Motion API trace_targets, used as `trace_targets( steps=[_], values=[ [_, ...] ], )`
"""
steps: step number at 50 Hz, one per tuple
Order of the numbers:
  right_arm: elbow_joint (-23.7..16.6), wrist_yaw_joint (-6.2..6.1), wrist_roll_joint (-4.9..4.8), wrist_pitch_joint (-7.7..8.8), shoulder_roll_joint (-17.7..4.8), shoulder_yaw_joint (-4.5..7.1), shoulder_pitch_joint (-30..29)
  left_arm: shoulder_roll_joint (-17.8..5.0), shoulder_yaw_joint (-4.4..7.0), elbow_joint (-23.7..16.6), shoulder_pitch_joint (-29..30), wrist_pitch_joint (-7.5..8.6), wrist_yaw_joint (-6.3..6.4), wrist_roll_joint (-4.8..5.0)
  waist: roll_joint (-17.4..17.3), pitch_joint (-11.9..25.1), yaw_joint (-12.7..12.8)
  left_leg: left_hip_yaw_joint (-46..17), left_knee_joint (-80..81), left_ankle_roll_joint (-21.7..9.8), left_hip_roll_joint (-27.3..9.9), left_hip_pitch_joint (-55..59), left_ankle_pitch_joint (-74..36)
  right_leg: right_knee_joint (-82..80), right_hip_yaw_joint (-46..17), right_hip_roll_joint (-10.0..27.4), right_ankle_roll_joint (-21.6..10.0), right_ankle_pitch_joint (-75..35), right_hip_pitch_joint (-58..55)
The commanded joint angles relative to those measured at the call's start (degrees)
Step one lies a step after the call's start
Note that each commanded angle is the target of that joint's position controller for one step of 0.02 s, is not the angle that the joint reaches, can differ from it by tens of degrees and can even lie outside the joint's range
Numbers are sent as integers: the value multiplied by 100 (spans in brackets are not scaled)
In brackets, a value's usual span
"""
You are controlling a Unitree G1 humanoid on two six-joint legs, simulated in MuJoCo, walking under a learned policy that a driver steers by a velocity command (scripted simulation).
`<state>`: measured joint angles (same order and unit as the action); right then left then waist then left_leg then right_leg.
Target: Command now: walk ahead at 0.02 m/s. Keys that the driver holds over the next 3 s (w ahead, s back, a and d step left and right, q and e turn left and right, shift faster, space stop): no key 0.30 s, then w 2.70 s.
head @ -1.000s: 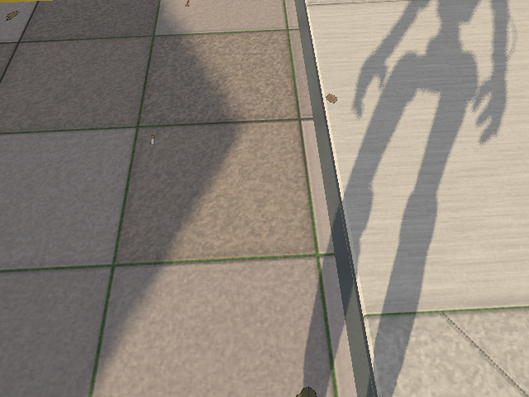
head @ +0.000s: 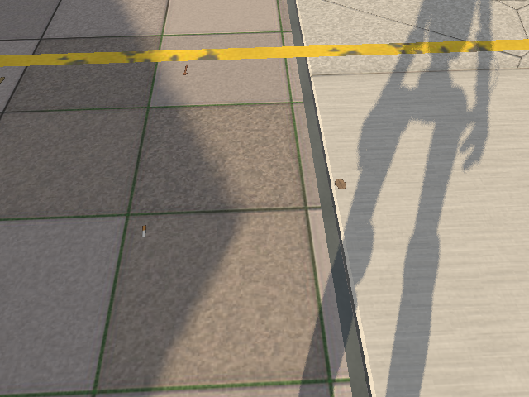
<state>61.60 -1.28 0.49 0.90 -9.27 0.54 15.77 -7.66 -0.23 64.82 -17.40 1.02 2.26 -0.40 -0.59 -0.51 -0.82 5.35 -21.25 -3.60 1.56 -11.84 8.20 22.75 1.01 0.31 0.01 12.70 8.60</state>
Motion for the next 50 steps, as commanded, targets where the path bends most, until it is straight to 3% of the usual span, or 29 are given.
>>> trace_targets(
  steps=[1,15,18,20,22,24,25,26,28,29,31,32,33,34,35,37,38,41,45,48,50],
  values=[
    [19,-32,-7,21,-374,50,350,-445,52,-64,-292,39,17,-5,142,-351,-10,-818,446,52,-675,209,195,-615,-620,557,-236,-83,496],
    [308,-86,-6,5,-270,-8,541,-359,0,73,-483,18,34,-2,93,-385,30,-828,374,74,-709,209,-47,-564,-549,527,-266,-333,324],
    [304,-69,3,-45,-403,61,596,-481,68,80,-636,-20,22,-29,95,-393,49,-730,201,-46,-456,17,1758,-437,-457,274,-422,1452,473],
    [205,-27,28,-84,-419,101,564,-531,114,-33,-636,-56,-17,-57,138,-869,69,-827,104,-196,-419,-516,2929,-451,-657,299,-619,2675,892],
    [75,19,39,-34,-287,93,458,-521,139,-81,-779,-19,-42,-49,307,-1068,150,-866,-222,-242,-384,-887,2824,-600,-1093,515,-791,2865,805],
    [-143,87,94,75,-149,82,104,-773,254,-5,-1173,37,-44,-41,796,-922,359,-394,-1073,-122,-91,-1505,1882,-1209,-2005,1095,-1096,3009,13],
    [-260,124,149,134,-136,81,-55,-946,331,30,-1237,53,-41,-50,1021,-961,389,-119,-1473,-92,-74,-1764,1406,-1472,-2447,1508,-1300,3038,-234],
    [-367,151,161,189,-259,116,-197,-951,363,16,-1226,71,-44,-52,920,-979,402,-182,-1723,-105,-208,-1850,1351,-1583,-2602,1687,-1400,2904,-213],
    [-470,206,117,283,-295,156,-85,-965,394,-43,-1018,123,-59,-65,837,-1005,194,-271,-1671,-158,-327,-1628,1515,-1468,-2423,1682,-1381,2536,-22],
    [-442,222,84,326,-250,163,108,-919,395,-107,-797,145,-66,-35,751,-1026,15,-205,-1265,-177,-291,-1166,1423,-1321,-2086,1503,-1260,2262,239],
    [-63,197,16,385,-186,216,1171,-854,403,-278,-305,195,-87,0,414,-838,-488,-86,-406,-178,4,837,989,-550,-1219,882,-945,1534,1374],
    [115,126,71,428,-536,330,1928,-630,336,-433,-57,270,-121,-16,-403,-639,-822,-1179,295,-307,-703,1898,1509,772,-511,384,-706,941,2188],
    [267,86,50,403,-1225,520,2658,-298,254,-702,-16,342,-190,-13,-1922,-344,-946,-3523,1270,-835,-2024,2625,2602,2652,431,-353,-437,1355,3289],
    [288,69,67,331,-954,452,2477,-786,367,-776,224,335,-224,-206,-1091,-618,-710,-3954,1278,-1030,-2347,2202,2417,3736,87,-110,-529,1682,3632],
    [80,78,104,334,-781,382,1871,-667,363,-795,319,347,-279,-220,-384,-824,-395,-3437,1215,-971,-2192,1782,2088,4104,-134,174,-597,1202,3695],
    [-136,82,94,404,-643,314,1247,-496,343,-740,259,378,-373,-136,-54,-764,-72,-2506,1397,-769,-1778,1351,1218,3991,-181,408,-546,388,3370],
    [-134,68,66,447,-518,258,1168,-522,359,-732,233,340,-399,-157,-111,-707,13,-2107,1440,-666,-1578,1321,646,3850,-113,441,-474,184,3260],
    [65,35,25,518,-445,178,1575,-507,375,-840,468,217,-421,-160,-326,-564,49,-1338,1229,-601,-1341,1529,-1509,3671,196,330,-328,-105,3354],
    [97,31,42,536,-453,105,1645,-386,274,-1326,1635,175,-432,-100,-418,-781,-75,-800,1284,-572,-1093,1126,-2439,2351,540,156,-250,-654,3093],
    [153,8,37,560,-574,109,1734,-424,226,-1532,2075,170,-420,-45,-559,-825,-137,-645,1297,-546,-1146,1052,-3038,1380,767,-40,-403,-949,2383],
    [166,1,37,586,-687,129,1630,-589,275,-1550,1892,186,-364,-41,-562,-661,44,-551,928,-508,-1269,1304,-4192,1146,778,-189,-631,-901,1868]
  ],
)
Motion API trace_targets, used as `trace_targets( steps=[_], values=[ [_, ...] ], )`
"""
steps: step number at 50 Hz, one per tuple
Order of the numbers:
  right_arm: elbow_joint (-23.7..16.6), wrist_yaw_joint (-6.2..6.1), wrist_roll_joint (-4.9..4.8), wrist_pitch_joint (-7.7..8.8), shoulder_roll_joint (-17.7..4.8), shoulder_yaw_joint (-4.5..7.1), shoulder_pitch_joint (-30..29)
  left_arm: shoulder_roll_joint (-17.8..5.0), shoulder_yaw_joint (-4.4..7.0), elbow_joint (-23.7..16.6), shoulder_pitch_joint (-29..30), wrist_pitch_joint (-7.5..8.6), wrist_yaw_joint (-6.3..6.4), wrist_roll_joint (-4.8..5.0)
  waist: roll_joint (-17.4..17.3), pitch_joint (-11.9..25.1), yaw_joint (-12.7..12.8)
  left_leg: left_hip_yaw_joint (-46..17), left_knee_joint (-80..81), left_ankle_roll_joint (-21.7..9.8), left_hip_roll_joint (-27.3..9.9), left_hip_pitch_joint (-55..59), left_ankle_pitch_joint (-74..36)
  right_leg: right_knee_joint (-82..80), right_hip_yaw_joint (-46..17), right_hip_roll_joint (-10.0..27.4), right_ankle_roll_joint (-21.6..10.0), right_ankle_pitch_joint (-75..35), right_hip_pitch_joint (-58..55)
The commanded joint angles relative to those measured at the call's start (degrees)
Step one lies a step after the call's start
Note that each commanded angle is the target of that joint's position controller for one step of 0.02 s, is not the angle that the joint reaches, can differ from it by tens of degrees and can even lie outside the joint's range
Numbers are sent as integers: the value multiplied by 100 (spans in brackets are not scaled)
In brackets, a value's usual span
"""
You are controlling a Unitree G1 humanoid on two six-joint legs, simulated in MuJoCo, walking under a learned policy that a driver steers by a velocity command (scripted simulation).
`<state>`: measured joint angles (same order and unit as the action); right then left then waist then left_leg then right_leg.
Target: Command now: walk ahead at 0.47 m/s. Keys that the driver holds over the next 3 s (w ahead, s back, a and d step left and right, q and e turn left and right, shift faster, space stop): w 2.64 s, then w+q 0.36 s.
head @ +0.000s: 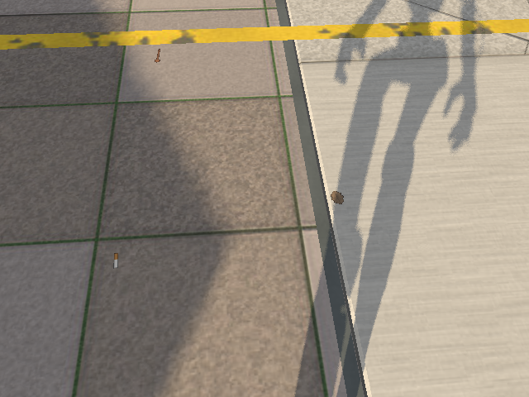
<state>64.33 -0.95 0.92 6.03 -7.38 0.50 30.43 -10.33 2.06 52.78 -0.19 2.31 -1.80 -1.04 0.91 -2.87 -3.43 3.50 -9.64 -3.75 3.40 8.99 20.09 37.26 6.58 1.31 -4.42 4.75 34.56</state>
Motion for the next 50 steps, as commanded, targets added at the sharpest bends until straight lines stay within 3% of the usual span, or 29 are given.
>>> trace_targets(
  steps=[1,3,4,5,6,7,8,9,11,13,15,20,24,27,29,30,31,32,33,34,35,36,38,39,41,43,50],
  values=[
    [-115,-43,-5,78,-954,155,69,-430,94,-273,-149,80,83,16,-731,-219,475,-306,-665,-459,-1485,-614,-6109,-334,228,-417,-311,50,-1095],
    [-156,-56,-5,25,-1082,202,-164,-677,253,218,-1659,156,167,-3,-633,538,1135,-171,-2456,-361,-1393,-661,-6361,-781,148,-585,-540,71,-2587],
    [-225,-27,-30,6,-1011,185,-171,-955,367,450,-2481,188,220,-117,-411,969,1422,-81,-3851,-321,-1186,-1562,-4933,-939,-498,25,-720,532,-3815],
    [-381,30,-88,-18,-423,90,179,-1461,478,471,-2939,193,224,-230,614,1607,1191,139,-6040,-205,-417,-3034,-806,-1189,-2825,1694,-1199,1304,-4992],
    [-386,84,-153,-52,-585,189,409,-1458,493,437,-2571,115,153,-69,880,1829,949,-529,-7229,-211,131,-4193,845,-2283,-4980,2225,-1774,2079,-5125],
    [-575,76,-53,-77,-841,245,-258,-1108,405,309,-1796,111,138,60,312,791,681,-685,-7165,-285,-374,-4657,243,-2533,-4140,2003,-1510,2784,-4232],
    [-705,107,-5,-51,-851,257,-712,-705,294,229,-1386,161,111,86,-17,228,604,-642,-6793,-286,-575,-4550,-220,-2751,-3400,1772,-1312,2344,-3346],
    [-696,114,11,-67,-714,256,-770,-501,230,273,-1274,222,113,41,-216,-10,383,-654,-6425,-260,-747,-4229,-418,-2873,-2830,1517,-1107,1623,-2777],
    [-634,163,131,-208,-471,232,-552,-295,133,458,-1513,324,175,25,-99,-24,117,-642,-5912,-125,-903,-3654,-461,-2939,-2010,1174,-888,618,-2205],
    [-718,199,137,-305,-453,244,-715,-437,136,575,-1843,406,195,20,-3,-74,69,-501,-5609,-26,-941,-3761,-567,-2995,-1640,1042,-889,-3,-2160],
    [-932,230,138,-368,-546,259,-1257,-602,151,606,-2053,422,193,28,58,-209,124,-377,-5191,76,-1039,-4220,-958,-3158,-1412,966,-869,-83,-2276],
    [-1382,274,48,-363,-568,222,-2554,-578,90,658,-2609,404,183,53,136,-342,458,-57,-3624,247,-967,-4643,-1927,-3156,-961,744,-645,-1117,-2848],
    [-1598,278,20,-332,-545,175,-3217,-599,68,789,-3066,401,229,27,252,-335,693,148,-2778,160,-746,-4631,-2127,-2964,-831,836,-602,-1827,-3602],
    [-1746,266,24,-274,-629,191,-3457,-673,78,856,-3154,373,282,-39,295,-367,685,168,-2399,-27,-623,-4621,-1723,-2641,-824,1058,-675,-2496,-4217],
    [-1691,228,27,-222,-725,240,-3115,-772,102,837,-2950,367,313,-57,370,-194,432,266,-2156,-232,-378,-3964,-1238,-2099,-701,1114,-588,-3800,-4331],
    [-1537,184,34,-194,-825,297,-2600,-841,122,835,-2870,358,320,-66,422,78,207,324,-2052,-348,-184,-3334,-1034,-1514,-648,1093,-522,-4513,-4334],
    [-1226,133,62,-146,-937,374,-1670,-867,127,816,-2745,332,309,-41,309,541,-198,379,-1665,-489,-52,-2257,-1283,-500,-498,936,-418,-4535,-4103],
    [-956,70,193,-95,-1253,490,-649,-771,86,697,-2662,340,291,22,111,1145,-578,-320,-1641,-732,-735,-692,-1189,879,-390,741,-327,-3143,-3014],
    [-899,51,316,-105,-1908,667,-1,-194,-29,521,-3239,340,207,291,-1169,2038,-434,-3106,-1336,-1527,-2581,1122,-620,3280,-17,-225,-18,275,-897],
    [-898,128,105,-191,-1743,643,-361,-640,114,577,-3081,331,207,155,-752,2056,-309,-4258,-664,-1627,-2728,908,-617,4030,-832,-487,-107,2332,-193],
    [-983,148,-1,-202,-1492,564,-1070,-690,157,400,-2535,317,205,87,-500,1047,-18,-3244,-561,-1396,-2494,20,-327,4021,-977,-93,-150,1850,179],
    [-1044,177,-7,-163,-1091,457,-1458,-605,136,323,-2223,346,181,55,-227,495,95,-2590,-296,-1202,-2247,-798,-638,3674,-957,119,-144,1435,98],
    [-929,146,-27,-94,-643,310,-1633,-410,138,342,-2202,218,133,-77,-271,47,462,-1567,14,-685,-1603,-1753,-1232,3036,-903,396,-79,1068,-415],
    [-862,123,-22,-56,-697,307,-1501,-283,122,381,-2410,142,86,-107,-506,132,546,-1389,59,-737,-1625,-1883,-1496,2897,-844,396,-13,1036,-618],
    [-720,111,-42,24,-818,322,-1164,-285,131,304,-2210,52,46,-132,-423,29,584,-1117,149,-803,-1516,-1941,-2046,2738,-725,440,100,893,-455],
    [-676,104,-33,43,-960,339,-971,-358,139,106,-1680,6,20,-121,-373,-122,530,-941,308,-810,-1447,-1846,-2121,2361,-619,548,208,496,-10],
    [-523,93,-29,34,-961,277,-259,-296,37,-440,-104,33,-4,-19,-456,-292,126,-502,318,-699,-1303,-1150,-3035,289,-236,370,291,-562,180]
  ],
)
Over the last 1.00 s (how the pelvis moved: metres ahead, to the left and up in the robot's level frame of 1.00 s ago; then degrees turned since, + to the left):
0.24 0.02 -0.01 0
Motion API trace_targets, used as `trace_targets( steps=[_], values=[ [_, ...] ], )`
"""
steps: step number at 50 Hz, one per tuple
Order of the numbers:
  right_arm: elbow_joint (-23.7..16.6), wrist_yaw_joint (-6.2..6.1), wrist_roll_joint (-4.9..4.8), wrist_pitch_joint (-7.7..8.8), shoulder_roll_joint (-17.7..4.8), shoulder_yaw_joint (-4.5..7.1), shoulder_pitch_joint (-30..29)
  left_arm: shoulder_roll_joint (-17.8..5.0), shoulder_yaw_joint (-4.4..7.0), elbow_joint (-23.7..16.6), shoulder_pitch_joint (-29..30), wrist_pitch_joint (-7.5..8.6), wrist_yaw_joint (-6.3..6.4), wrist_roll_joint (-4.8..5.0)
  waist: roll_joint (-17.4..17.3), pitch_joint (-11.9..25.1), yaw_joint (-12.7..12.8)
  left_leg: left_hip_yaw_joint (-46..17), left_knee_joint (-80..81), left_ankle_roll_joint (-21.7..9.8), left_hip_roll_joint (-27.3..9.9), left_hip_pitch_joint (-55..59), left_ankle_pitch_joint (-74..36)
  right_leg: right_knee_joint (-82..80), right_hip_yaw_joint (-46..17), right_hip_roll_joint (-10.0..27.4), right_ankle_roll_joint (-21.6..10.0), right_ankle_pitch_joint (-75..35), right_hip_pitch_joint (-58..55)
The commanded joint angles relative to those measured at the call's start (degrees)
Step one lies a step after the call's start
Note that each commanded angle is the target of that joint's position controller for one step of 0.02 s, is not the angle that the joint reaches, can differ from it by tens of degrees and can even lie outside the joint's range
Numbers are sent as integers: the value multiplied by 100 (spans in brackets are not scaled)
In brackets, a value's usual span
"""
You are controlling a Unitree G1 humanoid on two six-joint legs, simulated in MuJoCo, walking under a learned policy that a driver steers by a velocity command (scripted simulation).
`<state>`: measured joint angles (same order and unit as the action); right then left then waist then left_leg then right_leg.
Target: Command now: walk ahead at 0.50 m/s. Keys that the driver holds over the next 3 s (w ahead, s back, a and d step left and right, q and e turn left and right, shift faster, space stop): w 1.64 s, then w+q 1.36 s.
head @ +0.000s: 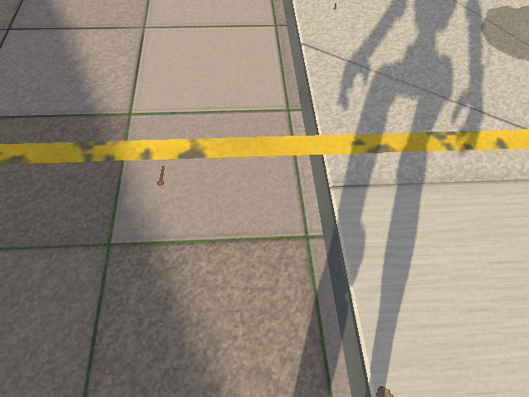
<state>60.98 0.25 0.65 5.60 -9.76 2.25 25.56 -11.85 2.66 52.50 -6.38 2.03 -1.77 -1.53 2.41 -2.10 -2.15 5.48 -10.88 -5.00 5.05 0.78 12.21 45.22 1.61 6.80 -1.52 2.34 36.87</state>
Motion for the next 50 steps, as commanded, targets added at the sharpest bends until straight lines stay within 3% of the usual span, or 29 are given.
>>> trace_targets(
  steps=[1,4,6,7,8,9,10,11,12,13,14,16,18,20,25,28,32,35,36,37,38,39,40,41,42,44,47,50],
  values=[
    [-152,-41,6,71,-734,101,328,-157,-30,-465,662,69,-2,32,-620,-384,-51,-688,405,-583,-1515,-140,-2342,-694,297,-228,-36,-333,-51],
    [-63,-97,60,40,-789,113,471,-256,-12,-619,927,116,11,28,-641,-447,-68,-700,161,-608,-1749,465,-2818,-1090,287,-319,-219,-29,-27],
    [-61,-135,84,23,-864,136,331,-328,25,-607,728,169,33,26,-659,-352,108,-603,-269,-530,-1825,675,-3793,-1334,349,-491,-406,412,-453],
    [-67,-147,97,13,-924,154,240,-394,68,-503,363,198,68,22,-706,-153,281,-538,-727,-459,-1812,690,-4576,-1432,417,-670,-511,648,-975],
    [-71,-143,94,-13,-964,166,152,-482,131,-262,-367,239,111,7,-657,218,592,-437,-1578,-382,-1700,623,-5002,-1691,499,-867,-632,648,-1795],
    [-120,-131,59,-30,-910,144,88,-671,225,69,-1378,300,166,-73,-468,777,980,-260,-2785,-273,-1459,-33,-4358,-1878,309,-705,-806,436,-3170],
    [-339,-85,-91,-28,-563,48,279,-1236,370,198,-2267,331,228,-227,323,1588,1114,25,-4742,-90,-974,-1595,-2039,-1991,-1541,806,-1228,958,-4837],
    [-306,-37,-190,-34,-353,51,815,-1501,439,220,-2233,268,165,-155,1165,2048,807,-326,-6334,8,2,-3155,1974,-2794,-4008,1861,-1878,940,-5632],
    [-367,-56,-51,-75,-777,162,197,-1192,378,133,-1573,212,135,34,230,1295,623,-907,-6565,-90,-451,-3632,1439,-2947,-3491,1490,-1601,1562,-4942],
    [-518,-22,-17,-40,-736,159,-267,-810,267,40,-1042,230,117,77,14,540,489,-855,-6293,-93,-671,-3687,876,-3152,-2650,1289,-1408,1414,-4030],
    [-533,-6,-6,-37,-624,148,-422,-551,191,41,-806,267,102,55,-126,221,325,-824,-5949,-84,-863,-3477,542,-3368,-2092,1005,-1204,982,-3442],
    [-468,55,137,-179,-444,131,-250,-288,98,191,-863,334,146,88,79,71,57,-768,-5502,43,-1033,-2973,332,-3573,-1334,626,-960,320,-2812],
    [-495,110,158,-278,-384,135,-316,-385,103,342,-1208,420,169,101,55,59,-1,-644,-5335,149,-1048,-2989,216,-3660,-1054,520,-990,-255,-2765],
    [-643,138,162,-342,-418,139,-737,-550,127,412,-1419,450,179,109,38,-82,21,-544,-5047,253,-1139,-3389,-112,-3804,-849,467,-1006,-390,-2830],
    [-1051,161,93,-349,-458,100,-1937,-504,70,522,-1924,424,180,110,45,-316,286,-313,-3760,423,-1159,-3948,-968,-3901,-507,293,-902,-1011,-3234],
    [-1221,161,63,-323,-381,34,-2460,-519,52,616,-2222,427,201,98,106,-352,447,-136,-2985,380,-998,-3823,-1259,-3834,-354,289,-856,-1465,-3571],
    [-1425,141,62,-264,-455,19,-2896,-563,51,755,-2466,391,263,31,147,-436,529,-65,-2387,163,-838,-3828,-1008,-3560,-331,519,-943,-2057,-4307],
    [-1351,86,59,-188,-587,83,-2436,-695,85,757,-2219,375,308,-4,219,-202,208,57,-2046,-134,-515,-2973,-355,-2798,-189,608,-835,-3741,-4526],
    [-1160,41,66,-154,-687,143,-1832,-746,100,758,-2139,359,307,-13,228,112,-42,117,-1885,-253,-323,-2287,-225,-2099,-131,550,-769,-4310,-4517],
    [-832,-11,114,-99,-808,222,-852,-742,93,729,-2014,335,294,22,61,613,-461,100,-1523,-405,-292,-1068,-560,-999,49,344,-656,-4033,-4109],
    [-618,-75,267,-58,-1254,353,166,-569,29,550,-1992,344,270,93,-395,1301,-772,-1119,-1487,-705,-1419,488,-208,657,217,66,-550,-2123,-2870],
    [-598,-42,305,-88,-1761,480,335,-21,-50,483,-2712,331,199,307,-1719,1865,-370,-4037,-832,-1544,-3026,1837,39,2808,363,-1125,-308,2455,-764],
    [-668,15,53,-165,-1503,442,-176,-587,96,503,-2270,304,217,138,-783,1541,-301,-4234,-477,-1412,-2759,1351,468,3203,-497,-886,-423,2509,-281],
    [-766,29,2,-164,-1159,337,-791,-580,116,327,-1765,323,195,114,-603,676,-89,-3271,-357,-1215,-2585,510,480,3048,-486,-604,-447,1987,-63],
    [-780,52,24,-122,-822,245,-1054,-487,99,287,-1528,346,177,100,-330,272,28,-2681,-123,-1037,-2317,-164,-23,2720,-463,-409,-437,1628,-218],
    [-640,3,12,-50,-505,135,-1092,-301,88,327,-1613,216,122,-35,-492,58,343,-1835,117,-700,-1845,-895,-645,2166,-420,-185,-326,1379,-738],
    [-440,-26,-14,62,-683,147,-650,-192,86,274,-1484,66,39,-71,-512,25,433,-1392,277,-720,-1704,-1005,-1280,1828,-245,-134,-161,1172,-695],
    [-368,-25,-19,68,-792,151,-355,-274,85,-1,-697,2,9,-59,-511,-217,308,-1172,511,-707,-1612,-853,-1283,1231,-103,15,-3,585,-62]
  ],
)
Over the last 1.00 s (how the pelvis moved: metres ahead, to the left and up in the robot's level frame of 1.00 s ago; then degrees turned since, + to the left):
0.57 0.03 0.01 0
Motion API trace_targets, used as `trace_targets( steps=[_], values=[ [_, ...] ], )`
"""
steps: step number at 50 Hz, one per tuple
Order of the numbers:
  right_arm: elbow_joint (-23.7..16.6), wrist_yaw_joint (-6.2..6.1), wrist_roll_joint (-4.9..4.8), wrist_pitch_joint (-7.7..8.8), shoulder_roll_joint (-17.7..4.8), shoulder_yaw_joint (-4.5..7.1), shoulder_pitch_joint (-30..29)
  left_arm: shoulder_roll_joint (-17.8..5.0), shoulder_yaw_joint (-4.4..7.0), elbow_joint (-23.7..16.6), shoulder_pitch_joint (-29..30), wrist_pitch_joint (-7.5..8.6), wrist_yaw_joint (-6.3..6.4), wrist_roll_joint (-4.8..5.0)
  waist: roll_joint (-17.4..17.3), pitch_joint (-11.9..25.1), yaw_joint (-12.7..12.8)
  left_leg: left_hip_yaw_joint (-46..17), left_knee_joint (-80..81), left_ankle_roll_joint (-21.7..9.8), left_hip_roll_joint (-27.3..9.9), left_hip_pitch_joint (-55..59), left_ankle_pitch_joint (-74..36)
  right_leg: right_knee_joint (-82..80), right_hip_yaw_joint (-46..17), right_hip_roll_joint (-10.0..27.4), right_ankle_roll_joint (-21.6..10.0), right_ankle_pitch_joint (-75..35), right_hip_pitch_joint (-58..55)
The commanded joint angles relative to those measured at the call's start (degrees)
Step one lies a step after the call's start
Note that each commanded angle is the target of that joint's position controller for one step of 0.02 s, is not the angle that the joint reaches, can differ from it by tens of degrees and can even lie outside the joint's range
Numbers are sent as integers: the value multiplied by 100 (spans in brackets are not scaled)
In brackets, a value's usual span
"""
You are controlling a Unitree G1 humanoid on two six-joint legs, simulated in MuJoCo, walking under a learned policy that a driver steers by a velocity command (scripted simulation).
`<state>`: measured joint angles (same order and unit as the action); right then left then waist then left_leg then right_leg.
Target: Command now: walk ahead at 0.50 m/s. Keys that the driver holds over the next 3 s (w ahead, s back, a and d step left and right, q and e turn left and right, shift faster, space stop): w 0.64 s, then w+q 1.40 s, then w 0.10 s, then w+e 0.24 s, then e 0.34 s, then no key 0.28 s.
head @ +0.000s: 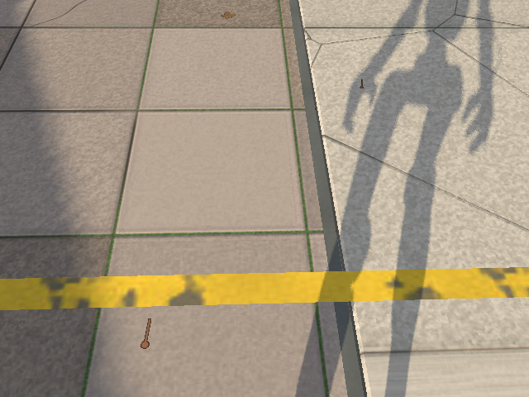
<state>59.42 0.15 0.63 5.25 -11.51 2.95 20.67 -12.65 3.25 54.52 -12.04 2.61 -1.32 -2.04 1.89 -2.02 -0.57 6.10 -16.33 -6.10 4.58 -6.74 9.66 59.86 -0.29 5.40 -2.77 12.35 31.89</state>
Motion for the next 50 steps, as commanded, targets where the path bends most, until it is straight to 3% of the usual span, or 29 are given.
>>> trace_targets(
  steps=[1,6,11,13,14,15,16,17,18,19,20,22,23,25,27,32,38,41,43,44,45,46,47,49,50],
  values=[
    [-190,-12,-16,96,-598,67,244,-212,21,-291,121,-58,-41,9,-470,-276,89,-1168,1084,-575,-1528,-6,-1142,-496,131,172,163,-602,580],
    [-68,-26,-6,92,-590,29,724,-114,-68,-612,1077,-23,-48,76,-538,-350,-176,-843,997,-458,-1434,486,-1898,-1873,395,-12,184,-1230,530],
    [78,-100,72,48,-660,40,979,-215,-72,-856,1563,51,-29,78,-605,-442,-248,-801,609,-503,-1724,1345,-2706,-2582,472,-207,-79,-857,483],
    [71,-130,89,36,-743,63,792,-292,-30,-806,1252,106,2,79,-650,-299,-25,-681,109,-402,-1768,1444,-3854,-2836,562,-422,-278,-422,-127],
    [68,-136,96,25,-804,81,702,-376,22,-656,760,137,41,72,-686,-43,191,-617,-463,-330,-1732,1426,-4588,-2958,633,-617,-392,-242,-760],
    [50,-124,70,-2,-813,82,581,-470,92,-342,-160,189,90,39,-533,418,591,-440,-1487,-220,-1539,1194,-4707,-3345,718,-778,-531,-488,-1837],
    [-74,-106,14,2,-695,33,534,-801,209,-66,-1192,244,153,-92,-262,1056,943,-302,-2908,-112,-1307,130,-3352,-3370,-29,-81,-785,-359,-3389],
    [-246,-34,-231,3,-132,-80,1113,-1462,379,-17,-1777,237,170,-200,1018,1864,773,40,-5244,185,-314,-1936,122,-3792,-2811,1710,-1539,199,-5073],
    [-182,-38,-87,-6,-570,53,977,-1321,361,-39,-1387,146,108,27,608,1851,656,-806,-5952,89,-120,-2601,1909,-4420,-3855,1828,-1639,219,-4822],
    [-329,-33,-26,-22,-641,98,461,-1023,275,-130,-699,129,91,130,266,886,374,-931,-5995,45,-501,-2935,1435,-4471,-2853,1605,-1436,500,-3967],
    [-401,-5,-2,6,-551,73,159,-626,167,-183,-335,165,63,132,-18,368,272,-912,-5657,50,-714,-2846,1012,-4731,-2200,1345,-1257,204,-3176],
    [-373,41,121,-106,-368,63,182,-281,54,-71,-183,236,97,144,121,4,-63,-861,-5024,140,-980,-2335,677,-5035,-1285,823,-870,-380,-2300],
    [-334,82,152,-178,-279,53,269,-244,30,1,-296,276,111,137,168,39,-129,-815,-4906,197,-996,-2154,603,-5097,-1054,725,-835,-626,-2170],
    [-397,131,164,-264,-256,58,125,-401,55,135,-615,353,123,151,127,22,-174,-692,-4726,297,-1029,-2286,415,-5192,-800,643,-893,-1113,-2172],
    [-568,151,160,-316,-303,61,-358,-523,72,195,-814,373,124,155,101,-131,-122,-604,-4382,405,-1137,-2713,41,-5361,-644,598,-918,-1121,-2262],
    [-959,168,89,-308,-298,10,-1511,-481,20,307,-1309,352,127,159,105,-331,151,-384,-3005,561,-1122,-3146,-774,-5425,-321,448,-837,-1719,-2719],
    [-1241,182,58,-261,-269,-62,-2231,-490,8,501,-1733,357,227,61,166,-475,348,-219,-1958,221,-807,-3058,-832,-5249,286,722,-731,-2508,-3671],
    [-1240,164,87,-211,-344,-12,-1995,-604,33,502,-1549,340,299,37,226,-323,135,12,-1666,-104,-498,-2484,-228,-4531,615,846,-596,-4260,-4019],
    [-974,115,114,-169,-515,102,-1063,-763,74,467,-1407,278,317,23,284,254,-259,251,-1457,-378,-58,-1423,160,-3040,838,803,-497,-5610,-4073],
    [-705,92,178,-130,-698,206,-184,-803,74,388,-1315,243,318,57,163,722,-639,34,-1133,-581,-81,-212,-65,-1797,1006,683,-361,-5065,-3470],
    [-602,31,274,-123,-1278,385,650,-597,6,95,-1292,262,277,178,-523,1403,-877,-1756,-1022,-1108,-1349,1422,257,176,1185,334,-147,-3102,-1847],
    [-614,44,123,-212,-1568,478,555,-451,23,-89,-1457,324,170,249,-1672,1882,-527,-4761,-128,-1889,-2561,2497,-78,2072,679,-999,85,1619,79],
    [-666,73,-10,-265,-1488,448,122,-714,70,-240,-883,351,146,119,-697,1376,-425,-4269,-40,-1714,-2332,2162,16,2236,-205,-546,-30,1276,752],
    [-737,48,-4,-262,-927,308,-439,-586,43,-391,-450,439,121,141,-23,278,-111,-3070,241,-1293,-1951,658,-707,1404,-197,-99,-6,555,614],
    [-720,13,-33,-232,-781,257,-528,-560,49,-460,-398,359,127,48,-32,110,66,-2713,318,-1131,-1685,176,-1091,1024,-227,19,81,516,335]
  ],
)
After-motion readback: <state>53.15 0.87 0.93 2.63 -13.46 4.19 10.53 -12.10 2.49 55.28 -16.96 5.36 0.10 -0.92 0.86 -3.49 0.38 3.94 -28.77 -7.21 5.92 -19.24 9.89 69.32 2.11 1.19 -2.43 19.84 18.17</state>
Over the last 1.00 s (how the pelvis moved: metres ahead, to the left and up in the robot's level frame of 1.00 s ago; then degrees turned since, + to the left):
0.56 0.00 0.00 0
